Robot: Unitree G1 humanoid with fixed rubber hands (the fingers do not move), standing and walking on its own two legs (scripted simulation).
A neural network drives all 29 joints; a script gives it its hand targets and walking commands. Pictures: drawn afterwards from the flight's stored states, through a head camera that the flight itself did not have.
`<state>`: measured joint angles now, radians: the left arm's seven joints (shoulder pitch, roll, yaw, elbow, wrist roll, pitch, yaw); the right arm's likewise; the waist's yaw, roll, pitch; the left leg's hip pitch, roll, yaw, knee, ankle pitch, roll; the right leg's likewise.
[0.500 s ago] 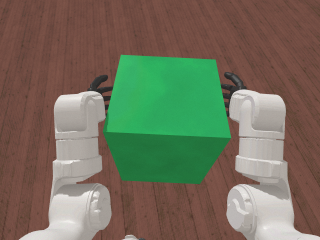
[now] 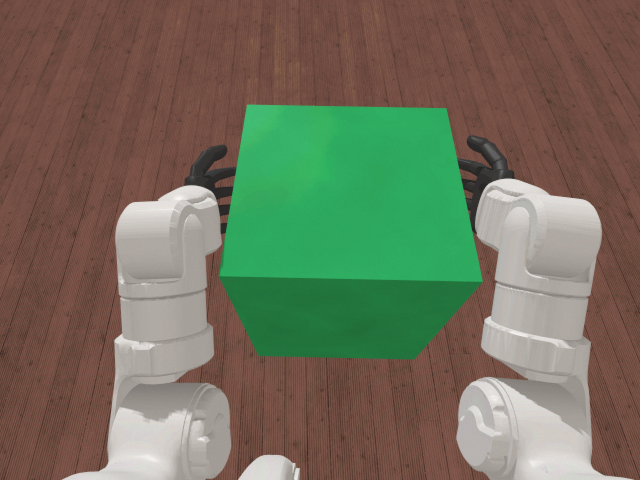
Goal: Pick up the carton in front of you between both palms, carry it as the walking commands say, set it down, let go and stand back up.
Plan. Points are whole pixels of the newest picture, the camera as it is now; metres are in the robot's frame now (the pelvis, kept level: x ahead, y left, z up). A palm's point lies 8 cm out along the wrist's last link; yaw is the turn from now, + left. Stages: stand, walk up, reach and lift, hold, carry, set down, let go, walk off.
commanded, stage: carry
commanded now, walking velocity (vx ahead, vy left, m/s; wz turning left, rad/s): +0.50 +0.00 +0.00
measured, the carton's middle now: (340, 247) +0.39 +0.03 +0.07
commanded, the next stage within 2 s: none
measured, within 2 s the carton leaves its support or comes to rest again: neither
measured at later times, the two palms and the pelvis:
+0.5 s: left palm (292, 9) +0.71 +0.13 +0.19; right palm (513, 28) +0.67 -0.17 +0.20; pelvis +0.30 +0.03 +0.04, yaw -2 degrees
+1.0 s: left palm out of the picture +0.99 +0.15 +0.23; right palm out of the picture +1.01 -0.14 +0.24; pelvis +0.61 -0.01 +0.06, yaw +0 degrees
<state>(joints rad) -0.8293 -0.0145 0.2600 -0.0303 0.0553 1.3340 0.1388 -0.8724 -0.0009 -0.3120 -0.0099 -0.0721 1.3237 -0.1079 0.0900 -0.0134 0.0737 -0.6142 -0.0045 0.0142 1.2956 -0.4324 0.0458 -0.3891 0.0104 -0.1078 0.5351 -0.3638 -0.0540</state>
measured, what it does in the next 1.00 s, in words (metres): climbs: left foot 0.03 m higher, then right foot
